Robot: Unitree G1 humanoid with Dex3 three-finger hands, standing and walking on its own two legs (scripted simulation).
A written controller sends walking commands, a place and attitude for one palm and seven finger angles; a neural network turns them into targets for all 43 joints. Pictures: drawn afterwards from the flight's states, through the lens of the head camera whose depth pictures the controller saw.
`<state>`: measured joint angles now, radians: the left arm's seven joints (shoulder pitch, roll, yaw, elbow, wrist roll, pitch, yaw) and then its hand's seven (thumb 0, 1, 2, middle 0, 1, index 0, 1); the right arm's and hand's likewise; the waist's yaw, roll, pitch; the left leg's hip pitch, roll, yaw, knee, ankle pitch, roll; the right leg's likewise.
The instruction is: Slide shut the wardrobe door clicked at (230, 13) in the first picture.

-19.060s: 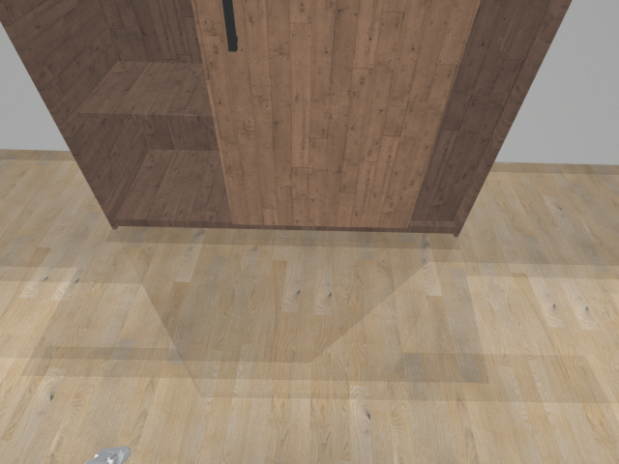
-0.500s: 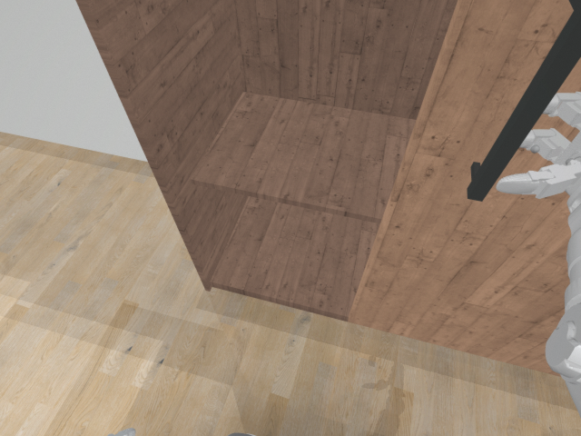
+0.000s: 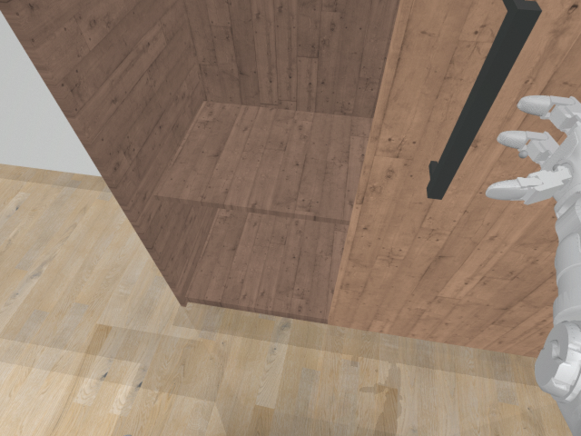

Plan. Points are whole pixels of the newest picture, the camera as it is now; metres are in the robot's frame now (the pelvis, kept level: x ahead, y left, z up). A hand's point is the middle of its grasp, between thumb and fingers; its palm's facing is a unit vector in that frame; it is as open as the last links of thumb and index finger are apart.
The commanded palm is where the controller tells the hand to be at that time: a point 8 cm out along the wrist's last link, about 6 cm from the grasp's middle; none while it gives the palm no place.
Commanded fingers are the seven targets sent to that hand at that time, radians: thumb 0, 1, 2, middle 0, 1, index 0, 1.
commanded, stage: move the hooked fingers beside the handle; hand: right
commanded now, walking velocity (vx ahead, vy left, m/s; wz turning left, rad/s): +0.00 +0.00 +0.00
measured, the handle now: (466, 111) +0.51 -0.15 +0.19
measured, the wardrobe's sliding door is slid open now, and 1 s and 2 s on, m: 0.52 0.52 0.52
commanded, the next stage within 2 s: feel for the door with the fingertips in 0.36 s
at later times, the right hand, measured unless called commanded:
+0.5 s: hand (533, 159) +0.44 -0.22 +0.18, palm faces +0.05 +1.00 -0.01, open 14.0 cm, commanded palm +0.42 -0.26 +0.17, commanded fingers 0.00 0.50 -0.30 0.30 1.20 0.30 1.20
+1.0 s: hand (495, 149) +0.46 -0.18 +0.18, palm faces +0.05 +1.00 -0.01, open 14.0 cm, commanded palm +0.44 -0.24 +0.17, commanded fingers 0.00 0.50 -0.30 0.30 1.20 0.30 1.20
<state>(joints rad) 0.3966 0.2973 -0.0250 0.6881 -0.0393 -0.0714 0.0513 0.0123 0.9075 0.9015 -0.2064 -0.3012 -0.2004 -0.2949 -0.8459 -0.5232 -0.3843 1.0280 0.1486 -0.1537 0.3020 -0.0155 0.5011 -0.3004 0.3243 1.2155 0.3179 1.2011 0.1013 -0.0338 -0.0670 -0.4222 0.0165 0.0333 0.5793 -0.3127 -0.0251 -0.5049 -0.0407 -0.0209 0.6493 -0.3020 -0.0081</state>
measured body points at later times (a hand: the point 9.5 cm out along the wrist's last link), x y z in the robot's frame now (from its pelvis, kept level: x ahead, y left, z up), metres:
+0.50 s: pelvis +0.01 +0.01 +0.00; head +0.04 +0.02 +0.45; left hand +0.11 +0.27 -0.10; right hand +0.43 -0.27 +0.18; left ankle -0.02 +0.14 -0.73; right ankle +0.01 -0.11 -0.73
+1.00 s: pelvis +0.00 +0.02 +0.00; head +0.03 +0.02 +0.45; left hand +0.07 +0.28 -0.11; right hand +0.45 -0.24 +0.18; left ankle -0.02 +0.14 -0.73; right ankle +0.01 -0.11 -0.73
